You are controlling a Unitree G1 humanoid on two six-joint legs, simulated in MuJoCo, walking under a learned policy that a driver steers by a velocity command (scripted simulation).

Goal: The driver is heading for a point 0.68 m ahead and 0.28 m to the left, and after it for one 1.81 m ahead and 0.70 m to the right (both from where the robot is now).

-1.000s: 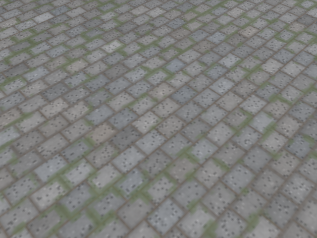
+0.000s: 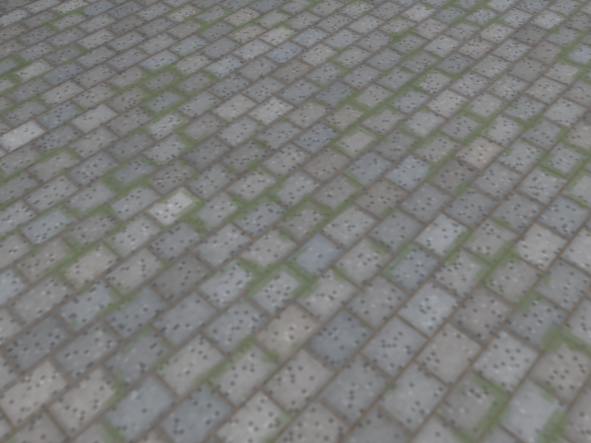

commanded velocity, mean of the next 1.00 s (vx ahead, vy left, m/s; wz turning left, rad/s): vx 0.49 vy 0.00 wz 0.42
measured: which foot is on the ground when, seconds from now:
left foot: up 0.00-0.26, down 0.28-0.78, up 0.80-1.00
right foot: down 0.00-0.30, up 0.32-0.76, down 0.78-1.00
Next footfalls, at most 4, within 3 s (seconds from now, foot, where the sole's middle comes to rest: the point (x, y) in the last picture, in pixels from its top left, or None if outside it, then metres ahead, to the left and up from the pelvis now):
0.28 left None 0.33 0.16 -0.78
0.78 right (318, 377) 0.66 0.03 -0.78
1.20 left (197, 352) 0.71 0.33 -0.78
1.58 right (303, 342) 0.75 0.07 -0.79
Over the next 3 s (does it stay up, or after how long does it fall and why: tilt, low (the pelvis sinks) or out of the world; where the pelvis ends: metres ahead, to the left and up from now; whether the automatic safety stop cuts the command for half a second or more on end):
stays up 0.87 0.05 -0.03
